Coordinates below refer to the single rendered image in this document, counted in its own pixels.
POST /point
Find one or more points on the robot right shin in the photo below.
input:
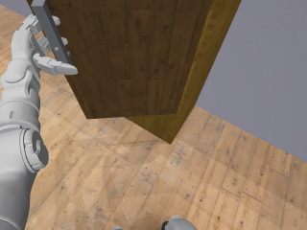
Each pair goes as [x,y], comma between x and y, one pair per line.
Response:
[174,217]

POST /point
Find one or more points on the handle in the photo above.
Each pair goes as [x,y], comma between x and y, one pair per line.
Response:
[48,26]

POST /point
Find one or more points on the robot left forearm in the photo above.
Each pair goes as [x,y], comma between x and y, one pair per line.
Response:
[20,102]

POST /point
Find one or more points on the robot left hand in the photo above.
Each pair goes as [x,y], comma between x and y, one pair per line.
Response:
[24,46]

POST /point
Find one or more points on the left robot upper arm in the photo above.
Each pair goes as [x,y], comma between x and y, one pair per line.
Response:
[22,155]

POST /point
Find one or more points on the right robot thigh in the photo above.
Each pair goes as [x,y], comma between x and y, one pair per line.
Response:
[180,224]

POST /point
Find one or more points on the cupboard door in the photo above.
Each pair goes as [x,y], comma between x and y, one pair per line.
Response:
[133,56]

